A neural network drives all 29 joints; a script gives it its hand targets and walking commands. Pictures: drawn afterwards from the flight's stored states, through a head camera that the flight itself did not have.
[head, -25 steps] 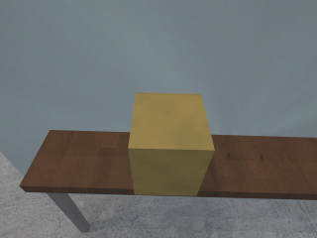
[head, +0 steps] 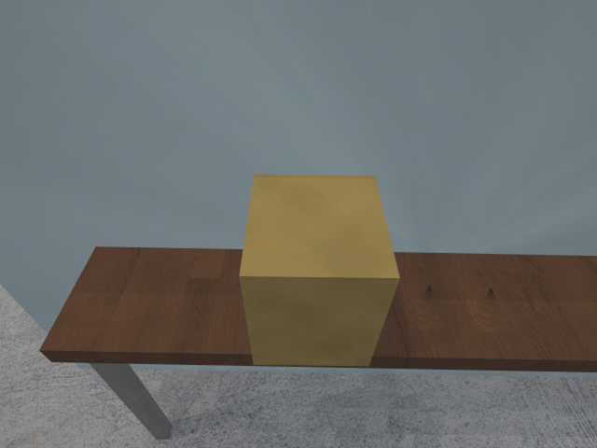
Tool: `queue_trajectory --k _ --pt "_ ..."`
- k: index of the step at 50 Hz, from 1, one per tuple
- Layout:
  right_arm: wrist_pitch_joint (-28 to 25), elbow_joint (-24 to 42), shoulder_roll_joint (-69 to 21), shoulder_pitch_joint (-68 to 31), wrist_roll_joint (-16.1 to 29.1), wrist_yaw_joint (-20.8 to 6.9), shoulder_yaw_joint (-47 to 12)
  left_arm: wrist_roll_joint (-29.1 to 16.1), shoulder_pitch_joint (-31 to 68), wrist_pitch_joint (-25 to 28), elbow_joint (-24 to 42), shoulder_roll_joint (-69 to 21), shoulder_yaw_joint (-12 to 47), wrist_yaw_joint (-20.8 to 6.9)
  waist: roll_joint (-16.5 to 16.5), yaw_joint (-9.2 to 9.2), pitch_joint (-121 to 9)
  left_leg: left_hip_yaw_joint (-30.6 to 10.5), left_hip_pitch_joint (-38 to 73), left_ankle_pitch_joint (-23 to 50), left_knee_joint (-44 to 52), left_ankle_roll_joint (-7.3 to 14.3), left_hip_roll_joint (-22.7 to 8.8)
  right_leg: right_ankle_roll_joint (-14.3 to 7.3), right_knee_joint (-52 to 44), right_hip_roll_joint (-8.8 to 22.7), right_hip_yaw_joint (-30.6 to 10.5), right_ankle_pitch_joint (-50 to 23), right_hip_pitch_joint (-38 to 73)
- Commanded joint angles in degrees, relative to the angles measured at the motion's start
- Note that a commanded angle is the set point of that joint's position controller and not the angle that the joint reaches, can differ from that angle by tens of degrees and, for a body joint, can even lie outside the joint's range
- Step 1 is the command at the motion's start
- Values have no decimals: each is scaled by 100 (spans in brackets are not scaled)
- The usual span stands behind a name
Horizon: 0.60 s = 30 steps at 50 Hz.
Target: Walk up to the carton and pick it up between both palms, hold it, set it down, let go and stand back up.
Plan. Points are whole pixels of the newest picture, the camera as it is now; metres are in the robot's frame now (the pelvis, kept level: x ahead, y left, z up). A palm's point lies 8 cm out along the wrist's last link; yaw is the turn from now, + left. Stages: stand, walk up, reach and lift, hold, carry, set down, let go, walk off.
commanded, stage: stand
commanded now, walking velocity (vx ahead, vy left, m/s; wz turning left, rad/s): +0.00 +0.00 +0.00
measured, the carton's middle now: (312, 272) +0.42 +0.00 -0.01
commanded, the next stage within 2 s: none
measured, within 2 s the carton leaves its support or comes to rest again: neither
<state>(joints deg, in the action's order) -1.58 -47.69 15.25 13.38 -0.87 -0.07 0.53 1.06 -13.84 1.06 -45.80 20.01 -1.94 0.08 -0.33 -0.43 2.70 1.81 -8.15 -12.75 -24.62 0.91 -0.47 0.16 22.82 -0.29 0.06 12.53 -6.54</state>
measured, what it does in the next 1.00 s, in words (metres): stands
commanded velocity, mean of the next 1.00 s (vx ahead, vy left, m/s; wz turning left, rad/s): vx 0.00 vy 0.00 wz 0.00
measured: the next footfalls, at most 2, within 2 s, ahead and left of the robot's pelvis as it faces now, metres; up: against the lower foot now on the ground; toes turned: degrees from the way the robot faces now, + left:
none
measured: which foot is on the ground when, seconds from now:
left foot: down 0.00-1.00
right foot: down 0.00-1.00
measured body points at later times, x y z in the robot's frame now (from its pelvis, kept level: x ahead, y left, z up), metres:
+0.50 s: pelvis +0.00 -0.01 +0.00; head +0.00 +0.00 +0.45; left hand +0.10 +0.29 -0.11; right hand +0.10 -0.27 -0.12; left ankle +0.01 +0.11 -0.74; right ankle +0.00 -0.12 -0.74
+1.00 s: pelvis +0.00 -0.01 +0.00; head +0.00 -0.01 +0.45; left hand +0.10 +0.29 -0.11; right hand +0.10 -0.27 -0.12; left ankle +0.01 +0.11 -0.74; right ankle +0.00 -0.12 -0.74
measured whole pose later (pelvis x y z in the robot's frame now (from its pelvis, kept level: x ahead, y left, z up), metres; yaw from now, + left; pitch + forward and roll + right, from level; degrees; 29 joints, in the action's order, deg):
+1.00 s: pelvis +0.00 -0.01 +0.00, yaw +0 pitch -3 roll +0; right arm -1.6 -50.2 15.7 13.4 -0.9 0.1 0.5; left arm 1.1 -13.8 1.2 -48.0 20.0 -1.9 0.1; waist 0.0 -0.3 2.7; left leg 1.8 -7.5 -12.1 -22.8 0.4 -0.4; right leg 0.0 22.8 -0.2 0.1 12.9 -6.7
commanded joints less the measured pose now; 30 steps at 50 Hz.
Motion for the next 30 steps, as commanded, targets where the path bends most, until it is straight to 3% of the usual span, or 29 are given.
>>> queue_trajectory --k 1,2,5,8,11,12,14,15,16,17,18,20,21,22,23,24,25,26,27,28,30 --pt "-96 -39 1424 -577 2 47 359 -8 517 156 -189 1131 -235 9 415 62 100 -804 -225 391 819 174 -628 -267 -488 693 -588 -306 -139" --pt "-101 -63 1532 -562 -13 36 368 -43 583 157 -180 1044 -197 -8 611 18 92 -755 -305 539 806 178 -608 -268 -540 733 -640 -323 -91" --pt "-112 -86 1455 -577 -4 27 389 -35 372 183 -266 1138 -201 -10 335 1 60 -841 -254 518 823 175 -678 -266 -461 725 -571 -393 -87" --pt "-80 -103 1421 -651 -40 63 377 3 552 151 -281 1131 -211 11 514 24 201 -835 -233 397 891 175 -630 -227 -564 697 -593 -350 -125" --pt "-89 -139 1473 -462 19 31 370 -10 471 174 -312 1146 -230 19 470 98 243 -762 -291 524 832 160 -615 -254 -527 736 -651 -598 -176" --pt "-112 -147 1435 -469 -15 35 358 -23 489 176 -336 1137 -230 -4 322 88 127 -817 -169 629 817 143 -625 -275 -541 723 -619 -614 -106" --pt "-113 -152 1421 -480 24 41 356 -39 422 175 -320 1045 -206 29 536 70 -170 -751 -61 807 746 142 -632 -250 -495 750 -619 -880 98" --pt "-96 -162 1423 -502 17 27 361 -52 416 194 -336 1259 -237 25 306 57 -144 -766 24 893 776 138 -622 -224 -445 726 -583 -788 -21" --pt "-89 -129 1568 -599 35 57 390 -71 435 158 -348 1084 -207 15 470 13 50 -766 -106 973 731 163 -644 -236 -509 738 -629 -796 -69" --pt "-81 -128 1421 -575 12 60 360 -47 575 156 -337 1080 -185 17 379 97 -1 -751 -36 916 709 164 -669 -256 -496 772 -601 -793 -67" --pt "-84 -174 1526 -595 0 75 391 -21 572 155 -330 1122 -194 9 264 67 -43 -766 66 839 727 127 -634 -257 -498 721 -583 -723 -98" --pt "-73 -197 1505 -535 19 56 353 -52 603 182 -319 1156 -219 16 555 48 -168 -714 11 796 725 134 -645 -265 -551 756 -683 -712 42" --pt "-62 -196 1484 -541 17 59 376 -24 566 173 -386 1217 -229 18 399 114 -85 -706 16 802 734 124 -658 -260 -530 764 -600 -741 -71" --pt "-57 -174 1485 -534 -15 68 387 -50 447 186 -401 1152 -206 23 326 35 5 -748 9 820 758 161 -661 -260 -552 768 -635 -804 -83" --pt "-63 -158 1387 -568 27 47 327 -14 564 209 -392 1122 -211 21 347 70 -77 -768 -37 865 810 125 -656 -276 -452 784 -602 -794 -37" --pt "-79 -152 1559 -584 4 41 401 -42 433 164 -385 1169 -225 40 511 -33 -10 -711 -108 805 786 152 -634 -253 -560 770 -673 -713 -20" --pt "-64 -164 1474 -611 4 58 379 -42 440 163 -451 1141 -209 28 390 52 17 -738 -57 758 808 121 -606 -260 -509 772 -627 -720 -70" --pt "-83 -177 1502 -599 16 68 373 -24 470 155 -384 1075 -187 29 377 -32 54 -750 -123 734 796 117 -641 -226 -542 735 -595 -727 -48" --pt "-88 -183 1461 -586 12 76 347 -30 430 155 -397 1102 -222 28 503 23 -25 -778 -122 754 846 112 -655 -241 -511 747 -600 -749 44" --pt "-73 -213 1432 -527 38 90 315 -16 572 168 -365 1179 -235 32 382 45 8 -764 -90 851 796 122 -652 -270 -473 767 -611 -808 -46" --pt "-101 -152 1463 -729 4 87 364 -21 552 169 -372 1000 -163 -5 480 31 -25 -748 -104 713 812 124 -652 -209 -509 697 -547 -731 -43"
